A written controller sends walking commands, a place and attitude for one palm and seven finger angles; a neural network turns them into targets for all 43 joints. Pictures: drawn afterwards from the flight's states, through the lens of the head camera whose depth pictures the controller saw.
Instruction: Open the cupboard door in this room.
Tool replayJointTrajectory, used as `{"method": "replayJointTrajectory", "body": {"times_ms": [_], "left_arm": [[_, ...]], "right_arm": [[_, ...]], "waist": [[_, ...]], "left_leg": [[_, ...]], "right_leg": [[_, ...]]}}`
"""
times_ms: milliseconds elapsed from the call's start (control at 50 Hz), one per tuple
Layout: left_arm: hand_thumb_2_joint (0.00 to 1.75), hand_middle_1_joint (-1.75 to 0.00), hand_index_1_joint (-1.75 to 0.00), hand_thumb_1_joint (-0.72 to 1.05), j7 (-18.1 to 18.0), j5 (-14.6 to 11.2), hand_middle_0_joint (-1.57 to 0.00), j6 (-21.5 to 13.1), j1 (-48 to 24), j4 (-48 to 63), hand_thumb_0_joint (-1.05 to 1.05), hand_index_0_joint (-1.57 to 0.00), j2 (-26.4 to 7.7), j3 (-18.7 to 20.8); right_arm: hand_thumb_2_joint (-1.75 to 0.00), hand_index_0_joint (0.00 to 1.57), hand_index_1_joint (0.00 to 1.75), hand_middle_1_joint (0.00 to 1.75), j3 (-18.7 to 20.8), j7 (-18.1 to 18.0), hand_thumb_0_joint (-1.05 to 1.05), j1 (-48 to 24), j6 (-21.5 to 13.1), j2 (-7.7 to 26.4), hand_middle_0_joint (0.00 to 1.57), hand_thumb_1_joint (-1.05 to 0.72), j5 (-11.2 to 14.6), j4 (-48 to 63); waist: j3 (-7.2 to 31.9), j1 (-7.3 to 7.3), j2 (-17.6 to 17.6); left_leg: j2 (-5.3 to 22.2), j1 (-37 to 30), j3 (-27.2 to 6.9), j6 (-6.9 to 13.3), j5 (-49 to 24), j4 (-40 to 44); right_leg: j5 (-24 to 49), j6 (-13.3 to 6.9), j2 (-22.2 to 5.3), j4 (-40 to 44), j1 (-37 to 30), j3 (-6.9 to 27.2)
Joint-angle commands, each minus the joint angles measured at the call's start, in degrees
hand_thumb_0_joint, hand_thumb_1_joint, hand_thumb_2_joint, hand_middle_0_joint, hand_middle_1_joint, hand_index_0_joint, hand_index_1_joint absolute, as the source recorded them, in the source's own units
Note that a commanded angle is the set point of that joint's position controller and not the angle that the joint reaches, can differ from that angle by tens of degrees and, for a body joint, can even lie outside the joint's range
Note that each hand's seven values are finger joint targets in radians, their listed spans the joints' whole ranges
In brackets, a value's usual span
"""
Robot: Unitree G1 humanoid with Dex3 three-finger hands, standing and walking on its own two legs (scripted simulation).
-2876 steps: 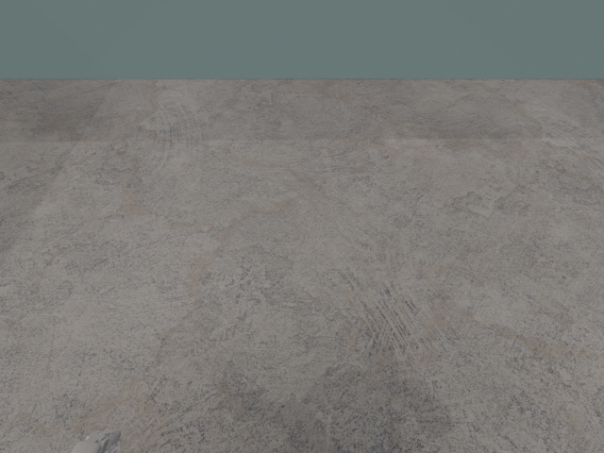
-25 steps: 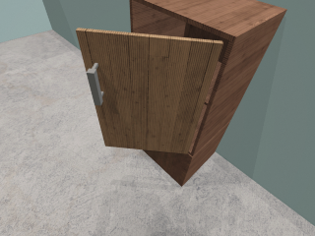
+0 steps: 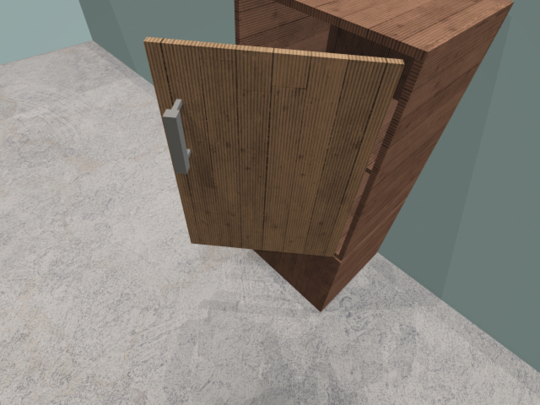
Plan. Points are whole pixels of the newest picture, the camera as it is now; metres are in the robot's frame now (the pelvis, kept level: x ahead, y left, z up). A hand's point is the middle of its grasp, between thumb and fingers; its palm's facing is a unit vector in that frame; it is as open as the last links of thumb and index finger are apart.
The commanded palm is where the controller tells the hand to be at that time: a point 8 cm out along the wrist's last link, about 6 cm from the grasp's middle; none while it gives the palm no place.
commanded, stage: raise the hand with hooked fingers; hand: left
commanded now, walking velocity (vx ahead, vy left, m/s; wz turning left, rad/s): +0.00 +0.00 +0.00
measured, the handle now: (180, 137) +0.57 +0.22 +0.07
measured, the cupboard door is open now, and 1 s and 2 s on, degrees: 41 41 41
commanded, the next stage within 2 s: none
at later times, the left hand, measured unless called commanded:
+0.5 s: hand (142, 379) +0.16 +0.19 -0.02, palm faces +0.10 -0.99 -0.08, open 9.5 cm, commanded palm +0.15 +0.24 -0.01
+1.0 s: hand (125, 315) +0.23 +0.22 +0.02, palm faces +0.00 -1.00 -0.06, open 12.5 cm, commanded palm +0.20 +0.27 +0.04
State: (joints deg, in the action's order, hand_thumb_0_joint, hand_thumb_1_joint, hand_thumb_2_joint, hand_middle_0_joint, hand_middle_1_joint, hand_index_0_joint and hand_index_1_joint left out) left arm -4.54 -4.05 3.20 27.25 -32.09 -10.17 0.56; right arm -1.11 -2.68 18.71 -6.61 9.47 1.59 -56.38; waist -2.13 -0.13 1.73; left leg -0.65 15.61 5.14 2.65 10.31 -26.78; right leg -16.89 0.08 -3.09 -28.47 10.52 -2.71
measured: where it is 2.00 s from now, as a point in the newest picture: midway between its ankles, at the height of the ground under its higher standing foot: outside the picture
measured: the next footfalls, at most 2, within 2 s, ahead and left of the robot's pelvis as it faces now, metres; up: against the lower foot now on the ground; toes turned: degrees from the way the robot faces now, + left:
none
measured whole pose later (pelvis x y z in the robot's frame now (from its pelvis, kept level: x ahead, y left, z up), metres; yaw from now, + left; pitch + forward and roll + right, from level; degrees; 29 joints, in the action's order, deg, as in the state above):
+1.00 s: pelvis +0.00 -0.02 -0.05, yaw +1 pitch +8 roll -2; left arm 25.2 -21.7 -17.6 14.7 -7.1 -19.8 19.2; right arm 0.6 -5.3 16.1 -14.1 16.6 3.2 -33.9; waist 4.4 0.5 -1.3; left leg 2.7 39.5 1.3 0.9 20.7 -51.8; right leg -26.8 -0.7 0.0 -50.2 31.7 -4.7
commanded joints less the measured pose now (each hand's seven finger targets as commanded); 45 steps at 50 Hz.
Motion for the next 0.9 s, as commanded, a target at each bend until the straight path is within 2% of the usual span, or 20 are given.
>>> {"method": "replayJointTrajectory", "body": {"times_ms": [0, 20, 40, 80, 100, 120, 140, 160, 200, 260, 340, 360, 420, 500, 560, 580, 660, 740, 820, 880], "left_arm": [[0.85, -0.37, -0.37, 0.78, -2.0, -6.7, -0.21, -10.2, -7.6, 39.9, 0.0, -0.21, 1.2, -2.7], [0.84, -0.39, -0.39, 0.76, -1.3, -6.1, -0.21, -13.2, -7.2, 37.0, 0.0, -0.21, -2.1, 0.6], [0.83, -0.4, -0.4, 0.74, 0.3, -6.1, -0.21, -16.9, -6.5, 32.8, 0.0, -0.21, -0.8, 0.9], [0.81, -0.43, -0.43, 0.69, 6.1, -6.6, -0.22, -24.9, 2.4, 22.5, 0.0, -0.22, 1.7, 2.8], [0.8, -0.45, -0.45, 0.67, 10.1, -7.5, -0.22, -29.4, 5.7, 20.8, 0.0, -0.22, 2.3, 3.5], [0.79, -0.47, -0.47, 0.64, 14.2, -8.3, -0.22, -33.7, 6.9, 20.6, 0.0, -0.22, 1.0, 4.6], [0.78, -0.48, -0.48, 0.62, 18.4, -8.6, -0.22, -37.4, 6.8, 20.4, 0.0, -0.22, -1.8, 6.9], [0.77, -0.5, -0.5, 0.6, 21.5, -8.8, -0.22, -38.7, 8.3, 18.7, 0.0, -0.22, -6.6, 11.7], [0.75, -0.53, -0.53, 0.55, 24.4, -10.9, -0.22, -35.8, 7.5, 27.3, 0.0, -0.22, -8.7, 13.9], [0.72, -0.57, -0.57, 0.48, 22.7, -14.6, -0.23, -31.0, 0.1, 40.5, 0.0, -0.23, -11.6, 17.3], [0.68, -0.63, -0.63, 0.39, 18.4, -12.8, -0.24, -34.4, -9.9, 55.5, 0.0, -0.24, -11.9, 14.4], [0.67, -0.64, -0.64, 0.36, 18.7, -12.7, -0.24, -35.3, -12.9, 55.7, 0.0, -0.24, -12.5, 14.0], [0.64, -0.69, -0.69, 0.29, 22.7, -13.2, -0.24, -35.6, -13.5, 48.6, 0.0, -0.24, -12.0, 12.2], [0.6, -0.75, -0.75, 0.2, 28.9, -15.8, -0.25, -28.5, -10.8, 42.6, 0.0, -0.25, -16.6, 17.6], [0.57, -0.8, -0.8, 0.13, 29.7, -18.3, -0.25, -22.8, -7.8, 39.1, 0.0, -0.25, -18.7, 23.2], [0.56, -0.81, -0.81, 0.11, 29.5, -18.9, -0.26, -22.2, -7.9, 40.3, 0.0, -0.26, -18.1, 23.4], [0.52, -0.87, -0.87, 0.01, 27.9, -19.8, -0.26, -22.7, -8.7, 37.6, 0.0, -0.26, -19.0, 26.6], [0.48, -0.93, -0.93, -0.08, 28.8, -19.3, -0.27, -25.0, -9.7, 35.4, 0.0, -0.27, -17.3, 24.3], [0.44, -0.99, -0.99, -0.17, 30.0, -19.1, -0.28, -25.6, -14.6, 37.3, 0.0, -0.28, -19.7, 23.9], [0.41, -1.03, -1.03, -0.24, 29.8, -19.4, -0.28, -25.3, -17.9, 37.2, 0.0, -0.28, -21.1, 24.9]], "right_arm": [[-0.9, 0.2, 0.3, 0.3, 2.6, -1.9, 0.0, -8.0, -12.1, 11.7, 0.2, -0.9, 2.4, 17.9], [-0.9, 0.2, 0.3, 0.3, 3.1, -1.6, 0.0, -8.1, -12.4, 13.0, 0.2, -0.9, 1.2, 18.6], [-0.9, 0.2, 0.3, 0.3, 3.5, -1.3, 0.0, -7.9, -12.2, 12.9, 0.2, -0.9, 0.1, 19.6], [-0.9, 0.2, 0.3, 0.3, 4.9, 0.5, 0.0, -9.4, -11.5, 12.5, 0.2, -0.9, -0.8, 22.3], [-0.9, 0.2, 0.3, 0.3, 5.4, 1.6, 0.0, -10.6, -11.2, 12.1, 0.2, -0.9, -1.1, 24.0], [-0.9, 0.2, 0.3, 0.3, 5.9, 2.6, 0.0, -11.5, -10.8, 12.3, 0.2, -0.9, -1.2, 25.7], [-0.9, 0.2, 0.3, 0.3, 6.5, 3.4, 0.0, -12.2, -10.5, 12.7, 0.2, -0.9, -1.1, 27.4], [-0.9, 0.2, 0.3, 0.3, 7.1, 4.1, 0.0, -12.1, -10.1, 12.9, 0.2, -0.9, -0.5, 29.4], [-0.9, 0.2, 0.3, 0.3, 6.8, 3.8, 0.0, -14.7, -9.0, 13.0, 0.2, -0.9, 0.5, 35.1], [-0.9, 0.2, 0.3, 0.3, 6.2, 1.8, 0.0, -13.4, -7.0, 12.1, 0.2, -0.9, 0.9, 37.9], [-0.9, 0.2, 0.3, 0.3, 5.3, -0.5, 0.0, -8.9, -7.2, 10.4, 0.2, -0.9, 0.0, 36.4], [-0.9, 0.2, 0.3, 0.3, 5.0, -0.9, 0.0, -7.8, -7.5, 10.8, 0.2, -0.9, -0.4, 35.2], [-0.9, 0.2, 0.3, 0.3, 4.3, -1.7, 0.0, -7.7, -8.8, 11.4, 0.2, -0.9, 0.3, 32.4], [-0.9, 0.2, 0.3, 0.3, 4.2, -2.5, 0.0, -8.3, -9.7, 12.2, 0.2, -0.9, 1.3, 32.0], [-0.9, 0.2, 0.3, 0.3, 4.0, -2.7, 0.0, -9.4, -9.3, 11.6, 0.2, -0.9, 1.5, 32.3], [-0.9, 0.2, 0.3, 0.3, 3.9, -2.7, 0.0, -9.4, -9.2, 11.2, 0.2, -0.9, 1.4, 32.7], [-0.9, 0.2, 0.3, 0.3, 4.0, -2.5, 0.0, -9.2, -9.2, 11.0, 0.2, -0.9, 1.0, 32.0], [-0.9, 0.2, 0.3, 0.3, 4.2, -2.2, 0.0, -7.5, -9.8, 12.0, 0.2, -0.9, 1.3, 31.5], [-0.9, 0.2, 0.3, 0.3, 4.3, -2.4, 0.0, -6.1, -10.6, 13.2, 0.2, -0.9, 1.5, 31.8], [-0.9, 0.2, 0.3, 0.3, 3.9, -2.7, 0.0, -6.0, -10.8, 13.5, 0.2, -0.9, 1.6, 31.6]], "waist": [[0.9, 2.97, -6.5], [0.8, 3.89, -1.6], [0.2, 4.44, 5.1], [2.6, 0.68, 10.3], [3.7, -1.13, 11.1], [5.6, -1.84, 10.1], [7.7, -2.02, 7.7], [9.0, -3.49, 1.7], [15.2, -4.89, -2.9], [17.5, -3.73, -5.5], [19.6, 1.06, -9.6], [18.7, 2.69, -7.4], [15.1, 4.62, -7.0], [19.6, 1.88, -7.1], [21.7, -0.82, -4.3], [22.1, -0.93, -3.2], [18.7, -1.47, 0.4], [17.2, -0.19, 0.1], [18.9, 0.03, -2.7], [17.2, -0.11, -4.6]], "left_leg": [[3.3, 0.6, -10.5, -2.7, 16.2, 5.0], [2.6, 3.7, -10.7, -2.5, 16.8, 1.7], [2.3, 6.5, -10.8, -2.6, 16.0, -2.2], [2.0, 13.4, -8.7, -3.7, 14.7, -9.1], [1.8, 17.3, -7.7, -4.0, 14.2, -12.8], [1.4, 20.3, -6.7, -4.1, 13.6, -16.3], [1.1, 22.1, -6.4, -4.1, 12.1, -19.4], [0.8, 22.3, -5.9, -3.9, 10.4, -21.0], [0.7, 21.4, -5.6, -3.1, 12.1, -20.8], [1.1, 21.8, -6.4, -2.3, 15.8, -21.4], [1.9, 18.1, -6.8, -1.0, 9.1, -26.1], [2.1, 19.4, -7.6, -0.8, 8.8, -27.7], [2.2, 22.4, -7.6, -0.7, 10.1, -30.2], [1.8, 21.3, -6.7, -0.5, 6.4, -29.0], [1.6, 20.1, -7.0, -0.7, 1.7, -27.1], [1.5, 19.7, -6.8, -0.8, 1.0, -26.3], [1.5, 20.0, -7.0, -1.2, 0.1, -24.5], [1.2, 18.2, -6.5, -1.1, 1.3, -22.6], [1.2, 14.1, -6.2, -0.6, 0.8, -20.6], [1.2, 12.3, -6.3, -0.7, 1.5, -18.9]], "right_leg": [[-4.2, -1.2, 3.2, -2.5, 13.4, -3.9], [-6.7, -1.0, 3.3, -2.1, 16.3, -3.8], [-8.3, -0.7, 3.7, -4.3, 20.8, -4.6], [-11.7, -1.2, 4.1, -10.4, 26.5, -5.2], [-12.9, -1.5, 4.2, -13.8, 29.2, -4.9], [-13.7, -1.8, 3.8, -16.2, 30.9, -3.9], [-12.9, -2.2, 3.6, -18.5, 31.5, -3.0], [-10.9, -2.9, 3.2, -20.1, 30.7, -1.7], [-10.0, -2.6, 3.3, -22.2, 29.6, -1.4], [-12.2, -1.8, 4.1, -21.2, 29.6, 0.3], [-7.8, -1.6, 4.5, -20.9, 32.2, 1.5], [-7.4, -1.5, 4.9, -21.4, 33.5, 1.5], [-9.6, -1.1, 4.6, -19.6, 35.6, 3.3], [-6.5, -0.6, 3.6, -16.5, 28.5, 5.7], [0.7, 0.1, 3.2, -15.7, 22.2, 5.6], [2.8, 0.6, 2.7, -15.5, 21.0, 5.3], [6.4, 1.4, 2.6, -14.9, 20.5, 5.0], [4.5, 1.6, 2.5, -13.7, 22.3, 4.3], [2.2, 0.6, 3.3, -13.0, 22.0, 3.1], [0.6, -0.2, 3.8, -12.3, 22.0, 2.2]]}}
